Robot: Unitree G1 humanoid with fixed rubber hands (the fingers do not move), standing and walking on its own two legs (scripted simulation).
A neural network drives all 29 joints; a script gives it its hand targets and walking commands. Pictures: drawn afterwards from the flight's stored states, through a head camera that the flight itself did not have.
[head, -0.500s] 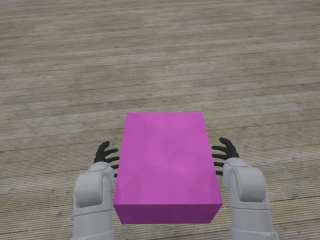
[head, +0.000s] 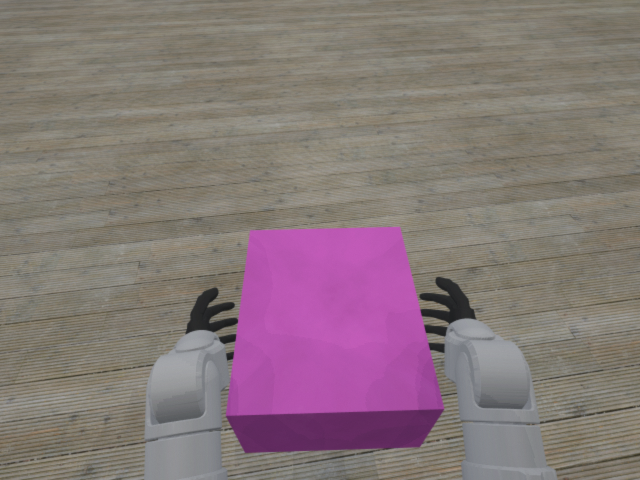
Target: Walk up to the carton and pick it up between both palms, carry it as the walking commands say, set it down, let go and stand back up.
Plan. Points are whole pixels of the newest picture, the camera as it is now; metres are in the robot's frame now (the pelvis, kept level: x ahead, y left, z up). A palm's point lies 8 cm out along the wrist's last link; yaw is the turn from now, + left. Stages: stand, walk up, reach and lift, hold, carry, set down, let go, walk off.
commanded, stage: carry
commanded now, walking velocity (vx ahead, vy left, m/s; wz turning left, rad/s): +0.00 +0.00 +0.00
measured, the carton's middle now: (328, 330) +0.34 +0.01 -0.01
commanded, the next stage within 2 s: none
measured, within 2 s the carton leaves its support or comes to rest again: neither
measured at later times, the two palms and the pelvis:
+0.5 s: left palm (195, 341) +0.28 +0.17 +0.07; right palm (454, 325) +0.29 -0.14 +0.08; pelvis +0.00 +0.00 +0.00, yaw +2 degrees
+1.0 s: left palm (179, 375) +0.22 +0.17 +0.10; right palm (470, 352) +0.24 -0.14 +0.10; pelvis -0.04 +0.00 +0.01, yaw +2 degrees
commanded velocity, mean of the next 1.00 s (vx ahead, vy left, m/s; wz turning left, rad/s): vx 0.04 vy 0.00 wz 0.00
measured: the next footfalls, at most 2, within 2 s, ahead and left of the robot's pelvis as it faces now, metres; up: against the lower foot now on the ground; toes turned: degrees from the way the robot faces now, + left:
right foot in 0.02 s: -0.02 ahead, -0.10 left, +0.00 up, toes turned -3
right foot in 1.78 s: +0.27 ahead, -0.09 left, +0.00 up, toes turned -5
